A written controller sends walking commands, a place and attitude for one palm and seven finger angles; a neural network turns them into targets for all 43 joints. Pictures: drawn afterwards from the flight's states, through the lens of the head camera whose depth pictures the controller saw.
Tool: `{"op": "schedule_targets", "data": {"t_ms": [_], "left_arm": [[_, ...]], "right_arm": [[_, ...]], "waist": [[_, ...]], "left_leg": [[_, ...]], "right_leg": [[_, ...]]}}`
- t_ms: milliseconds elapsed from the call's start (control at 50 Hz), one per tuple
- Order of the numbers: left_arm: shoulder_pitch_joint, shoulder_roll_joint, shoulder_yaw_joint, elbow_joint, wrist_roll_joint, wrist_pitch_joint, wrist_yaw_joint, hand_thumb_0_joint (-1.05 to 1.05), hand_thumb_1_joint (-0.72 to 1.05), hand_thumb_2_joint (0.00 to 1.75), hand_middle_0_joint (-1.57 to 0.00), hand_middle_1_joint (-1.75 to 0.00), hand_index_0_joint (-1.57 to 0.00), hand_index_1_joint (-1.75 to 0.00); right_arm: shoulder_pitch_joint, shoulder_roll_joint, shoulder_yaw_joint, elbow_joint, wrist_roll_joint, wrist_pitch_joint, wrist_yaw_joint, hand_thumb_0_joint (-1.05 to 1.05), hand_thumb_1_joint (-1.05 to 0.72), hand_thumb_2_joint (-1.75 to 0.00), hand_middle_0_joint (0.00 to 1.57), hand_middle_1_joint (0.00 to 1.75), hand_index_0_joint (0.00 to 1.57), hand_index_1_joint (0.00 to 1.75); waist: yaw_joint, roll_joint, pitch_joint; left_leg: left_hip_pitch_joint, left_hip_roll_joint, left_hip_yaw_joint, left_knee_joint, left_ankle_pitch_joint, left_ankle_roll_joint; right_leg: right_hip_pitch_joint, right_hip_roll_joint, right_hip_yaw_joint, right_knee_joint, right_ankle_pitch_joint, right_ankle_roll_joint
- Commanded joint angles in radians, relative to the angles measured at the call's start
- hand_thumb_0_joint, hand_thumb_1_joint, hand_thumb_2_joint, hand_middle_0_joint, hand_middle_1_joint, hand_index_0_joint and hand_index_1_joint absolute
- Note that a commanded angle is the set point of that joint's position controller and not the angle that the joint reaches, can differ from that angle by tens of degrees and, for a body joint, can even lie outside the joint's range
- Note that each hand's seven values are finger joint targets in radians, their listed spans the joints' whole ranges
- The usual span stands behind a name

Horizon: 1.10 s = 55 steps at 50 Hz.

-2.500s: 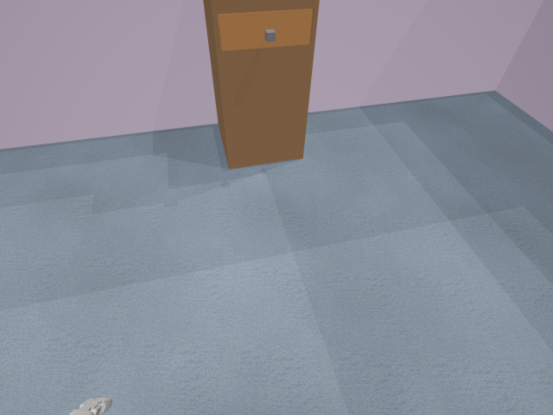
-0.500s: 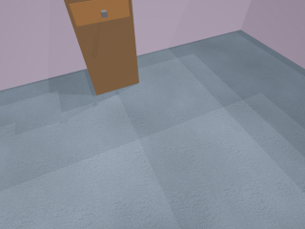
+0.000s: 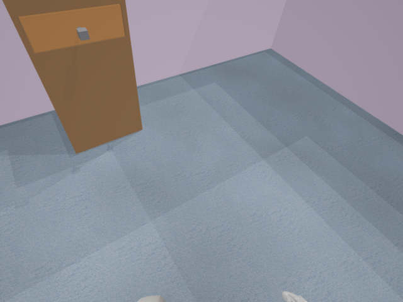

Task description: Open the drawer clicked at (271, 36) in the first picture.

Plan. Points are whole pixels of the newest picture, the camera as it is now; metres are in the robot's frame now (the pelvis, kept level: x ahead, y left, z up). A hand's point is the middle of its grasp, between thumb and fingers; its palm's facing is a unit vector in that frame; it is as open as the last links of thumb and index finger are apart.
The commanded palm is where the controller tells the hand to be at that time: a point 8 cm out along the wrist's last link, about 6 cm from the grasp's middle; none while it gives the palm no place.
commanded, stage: walk to a spot facing it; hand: left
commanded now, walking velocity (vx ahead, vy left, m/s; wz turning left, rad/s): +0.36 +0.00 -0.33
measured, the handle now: (81, 32) +1.05 +0.61 -0.03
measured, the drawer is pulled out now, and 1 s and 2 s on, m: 0.00 0.00 0.00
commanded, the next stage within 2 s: turn to face it in 0.98 s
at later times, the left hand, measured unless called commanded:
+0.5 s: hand (163, 217) +0.34 +0.13 -0.16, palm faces -0.25 -0.96 -0.15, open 7.4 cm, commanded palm none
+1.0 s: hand (179, 198) +0.40 +0.09 -0.15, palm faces -0.16 -0.97 -0.19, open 7.4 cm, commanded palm none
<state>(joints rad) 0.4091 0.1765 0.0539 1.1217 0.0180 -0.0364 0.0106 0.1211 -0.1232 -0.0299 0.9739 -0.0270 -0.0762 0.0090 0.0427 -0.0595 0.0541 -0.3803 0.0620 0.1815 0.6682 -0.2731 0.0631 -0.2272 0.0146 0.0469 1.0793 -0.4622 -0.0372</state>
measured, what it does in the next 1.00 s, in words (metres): walks ahead, turning right: right foot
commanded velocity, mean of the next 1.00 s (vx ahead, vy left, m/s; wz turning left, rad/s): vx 0.36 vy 0.00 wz -0.19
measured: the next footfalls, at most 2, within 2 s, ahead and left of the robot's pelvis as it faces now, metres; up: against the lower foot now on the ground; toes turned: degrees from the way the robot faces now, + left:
right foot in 0.54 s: +0.34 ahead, -0.12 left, +0.00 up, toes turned -21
left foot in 1.10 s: +0.65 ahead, -0.02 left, +0.00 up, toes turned -6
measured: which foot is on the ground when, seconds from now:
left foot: down 0.00-0.56, up 0.58-1.00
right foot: up 0.00-0.52, down 0.54-1.00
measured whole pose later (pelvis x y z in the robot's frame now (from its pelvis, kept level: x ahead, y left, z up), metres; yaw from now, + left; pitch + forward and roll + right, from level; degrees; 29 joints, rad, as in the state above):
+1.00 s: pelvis +0.43 -0.08 +0.02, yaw -15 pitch +0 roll +0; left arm 0.42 0.13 0.03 1.12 0.02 -0.09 0.02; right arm 0.10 -0.20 -0.06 1.01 -0.02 -0.02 0.02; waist 0.05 0.01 0.04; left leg -0.59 0.13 0.10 0.81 -0.15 -0.03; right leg 0.03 0.07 -0.12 0.32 -0.36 -0.09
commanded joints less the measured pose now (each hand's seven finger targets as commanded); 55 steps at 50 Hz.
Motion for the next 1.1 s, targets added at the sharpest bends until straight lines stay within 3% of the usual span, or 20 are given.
{"op": "schedule_targets", "data": {"t_ms": [0, 40, 140, 200, 380, 420, 480, 500, 520, 540, 560, 580, 620, 680, 800, 960, 1000, 1040, 1060, 1080], "left_arm": [[-0.046, 0.041, 0.021, -0.089, 0.012, -0.01, -0.021, 0.0, 0.9, 0.9, -0.2, -0.3, -0.2, -0.3], [0.002, 0.01, 0.018, -0.076, 0.015, 0.019, -0.023, 0.0, 0.9, 0.9, -0.2, -0.3, -0.2, -0.3], [-0.072, 0.009, 0.028, -0.111, 0.021, 0.046, -0.034, 0.0, 0.9, 0.9, -0.2, -0.3, -0.2, -0.3], [-0.146, 0.018, 0.028, -0.132, 0.019, 0.048, -0.037, 0.0, 0.9, 0.9, -0.2, -0.3, -0.2, -0.3], [-0.399, 0.005, 0.005, -0.206, 0.01, 0.034, -0.043, 0.0, 0.9, 0.9, -0.2, -0.3, -0.2, -0.3], [-0.38, 0.001, 0.007, -0.207, 0.011, 0.027, -0.04, 0.0, 0.9, 0.9, -0.2, -0.3, -0.2, -0.3], [-0.167, 0.044, 0.02, -0.148, 0.016, 0.009, -0.029, 0.0, 0.9, 0.9, -0.2, -0.3, -0.2, -0.3], [-0.023, 0.081, 0.036, -0.106, 0.021, -0.003, -0.027, 0.0, 0.9, 0.9, -0.2, -0.3, -0.2, -0.3], [0.093, 0.18, 0.062, -0.079, 0.021, -0.016, -0.017, 0.0, 0.9, 0.9, -0.2, -0.3, -0.2, -0.3], [0.15, 0.247, 0.074, -0.059, -0.001, -0.016, -0.007, 0.0, 0.9, 0.9, -0.2, -0.3, -0.2, -0.3], [0.092, 0.255, 0.077, -0.068, -0.015, -0.012, 0.002, 0.0, 0.9, 0.9, -0.2, -0.3, -0.2, -0.3], [0.013, 0.195, 0.06, -0.087, -0.015, -0.016, 0.008, 0.0, 0.9, 0.9, -0.2, -0.3, -0.2, -0.3], [-0.088, 0.111, 0.028, -0.101, -0.011, -0.027, 0.008, 0.0, 0.9, 0.9, -0.2, -0.3, -0.2, -0.3], [-0.092, 0.058, 0.017, -0.089, 0.006, -0.05, 0.01, 0.0, 0.9, 0.9, -0.2, -0.3, -0.2, -0.3], [-0.014, 0.07, 0.008, -0.058, -0.001, -0.065, 0.001, 0.0, 0.9, 0.9, -0.2, -0.3, -0.2, -0.3], [0.12, 0.087, -0.005, -0.011, 0.002, -0.06, 0.019, 0.0, 0.9, 0.9, -0.2, -0.3, -0.2, -0.3], [0.106, 0.111, -0.001, -0.007, 0.003, -0.06, 0.022, 0.0, 0.9, 0.9, -0.2, -0.3, -0.2, -0.3], [0.072, 0.126, 0.002, -0.005, -0.004, -0.059, 0.024, 0.0, 0.9, 0.9, -0.2, -0.3, -0.2, -0.3], [0.071, 0.112, 0.0, -0.014, -0.013, -0.058, 0.022, 0.0, 0.9, 0.9, -0.2, -0.3, -0.2, -0.3], [0.114, 0.052, -0.012, -0.027, -0.029, -0.056, 0.018, 0.0, 0.9, 0.9, -0.2, -0.3, -0.2, -0.3]], "right_arm": [[0.217, -0.131, -0.025, 0.031, 0.002, -0.014, -0.028, 0.0, -0.9, -0.9, 0.2, 0.3, 0.2, 0.3], [0.216, -0.108, -0.022, 0.045, 0.006, -0.022, -0.031, 0.0, -0.9, -0.9, 0.2, 0.3, 0.2, 0.3], [0.269, -0.109, -0.026, 0.064, 0.011, -0.031, -0.036, 0.0, -0.9, -0.9, 0.2, 0.3, 0.2, 0.3], [0.321, -0.113, -0.023, 0.086, 0.012, -0.031, -0.04, 0.0, -0.9, -0.9, 0.2, 0.3, 0.2, 0.3], [0.482, -0.124, -0.017, 0.159, -0.004, -0.013, -0.044, 0.0, -0.9, -0.9, 0.2, 0.3, 0.2, 0.3], [0.487, -0.129, -0.017, 0.164, -0.005, -0.008, -0.045, 0.0, -0.9, -0.9, 0.2, 0.3, 0.2, 0.3], [0.433, -0.17, -0.025, 0.151, 0.002, -0.001, -0.043, 0.0, -0.9, -0.9, 0.2, 0.3, 0.2, 0.3], [0.393, -0.178, -0.027, 0.134, 0.01, -0.002, -0.038, 0.0, -0.9, -0.9, 0.2, 0.3, 0.2, 0.3], [0.411, -0.134, -0.023, 0.111, 0.025, -0.005, -0.025, 0.0, -0.9, -0.9, 0.2, 0.3, 0.2, 0.3], [0.382, -0.09, -0.019, 0.077, 0.03, -0.01, -0.026, 0.0, -0.9, -0.9, 0.2, 0.3, 0.2, 0.3], [0.308, -0.1, -0.026, 0.061, 0.028, -0.005, -0.028, 0.0, -0.9, -0.9, 0.2, 0.3, 0.2, 0.3], [0.256, -0.104, -0.035, 0.058, 0.019, 0.0, -0.02, 0.0, -0.9, -0.9, 0.2, 0.3, 0.2, 0.3], [0.253, -0.057, -0.028, 0.071, 0.006, 0.023, -0.022, 0.0, -0.9, -0.9, 0.2, 0.3, 0.2, 0.3], [0.333, -0.018, -0.03, 0.093, -0.003, 0.048, -0.017, 0.0, -0.9, -0.9, 0.2, 0.3, 0.2, 0.3], [0.138, -0.062, -0.033, 0.025, -0.002, 0.048, 0.005, 0.0, -0.9, -0.9, 0.2, 0.3, 0.2, 0.3], [-0.119, -0.073, -0.009, -0.056, 0.006, 0.028, 0.02, 0.0, -0.9, -0.9, 0.2, 0.3, 0.2, 0.3], [-0.064, -0.087, -0.012, -0.04, 0.005, 0.02, 0.012, 0.0, -0.9, -0.9, 0.2, 0.3, 0.2, 0.3], [0.145, -0.128, -0.026, 0.029, 0.0, 0.014, -0.006, 0.0, -0.9, -0.9, 0.2, 0.3, 0.2, 0.3], [0.286, -0.184, -0.037, 0.067, -0.008, 0.01, -0.015, 0.0, -0.9, -0.9, 0.2, 0.3, 0.2, 0.3], [0.403, -0.287, -0.061, 0.088, -0.014, 0.009, -0.024, 0.0, -0.9, -0.9, 0.2, 0.3, 0.2, 0.3]], "waist": [[-0.056, 0.14, 0.035], [-0.02, 0.161, 0.019], [-0.015, 0.148, 0.041], [-0.031, 0.145, 0.053], [-0.112, 0.158, 0.138], [-0.095, 0.169, 0.115], [0.003, 0.177, -0.033], [0.077, 0.15, -0.116], [0.113, -0.028, -0.249], [0.095, -0.137, -0.303], [0.083, -0.023, -0.226], [0.062, 0.047, -0.128], [-0.023, 0.097, 0.003], [-0.086, 0.048, 0.016], [-0.05, -0.051, 0.032], [0.014, -0.003, 0.064], [-0.018, -0.018, 0.028], [-0.118, -0.027, -0.074], [-0.173, 0.027, -0.173], [-0.186, 0.254, -0.314]], "left_leg": [[0.185, 0.316, -0.342, -0.462, 0.119, 0.033], [0.142, 0.268, -0.208, -0.473, 0.134, 0.013], [0.219, 0.232, -0.088, -0.51, 0.208, 0.002], [0.306, 0.233, -0.053, -0.497, 0.324, -0.019], [0.458, 0.274, 0.024, -0.454, 0.541, 0.041], [0.482, 0.278, 0.07, -0.382, 0.755, 0.037], [0.46, 0.268, 0.112, -0.091, 1.032, 0.01], [0.338, 0.239, 0.139, 0.111, 0.912, -0.02], [0.058, 0.15, 0.145, 0.415, 0.458, -0.061], [-0.187, -0.015, 0.047, 0.711, -0.279, -0.101], [-0.264, 0.028, -0.098, 0.795, -0.255, -0.071], [-0.245, 0.08, -0.133, 0.772, -0.131, -0.067], [-0.182, 0.125, -0.158, 0.67, -0.055, -0.074], [-0.136, 0.117, -0.141, 0.557, 0.002, -0.087], [-0.293, 0.112, -0.124, 0.385, 0.133, -0.113], [-0.253, 0.039, -0.044, 0.053, 0.117, -0.078], [-0.112, -0.015, -0.004, -0.024, 0.081, -0.051], [0.152, -0.055, -0.003, -0.129, 0.156, -0.019], [0.428, 0.036, -0.079, -0.145, 0.381, 0.019], [0.704, 0.327, -0.431, -0.107, 0.733, 0.154]], "right_leg": [[-0.336, -0.118, 0.0, 0.229, 0.161, 0.01], [-0.308, -0.116, -0.013, 0.194, 0.212, 0.02], [-0.45, -0.131, -0.036, 0.129, 0.348, 0.044], [-0.515, -0.134, -0.059, 0.043, 0.381, 0.051], [-0.466, -0.096, -0.19, -0.326, 0.286, 0.005], [-0.391, -0.055, -0.225, -0.379, 0.232, -0.023], [-0.094, 0.021, -0.265, -0.458, 0.193, -0.071], [0.139, 0.006, -0.237, -0.531, 0.289, -0.089], [0.436, -0.224, 0.068, -0.581, 0.312, -0.179], [0.561, -0.434, 0.492, -0.702, 0.502, -0.3], [0.492, -0.449, 0.459, -0.757, 0.478, -0.319], [0.321, -0.394, 0.331, -0.782, 0.441, -0.255], [0.034, -0.335, 0.213, -0.839, 0.376, -0.185], [-0.058, -0.257, 0.071, -0.863, 0.461, -0.144], [0.082, -0.217, 0.009, -0.868, 0.563, -0.124], [0.289, -0.238, -0.009, -0.801, 0.952, -0.103], [0.3, -0.242, -0.029, -0.704, 1.147, -0.096], [0.25, -0.209, -0.069, -0.473, 1.214, -0.058], [0.082, -0.163, -0.101, -0.264, 1.021, -0.017], [-0.199, -0.031, -0.156, 0.079, 0.331, 0.03]]}}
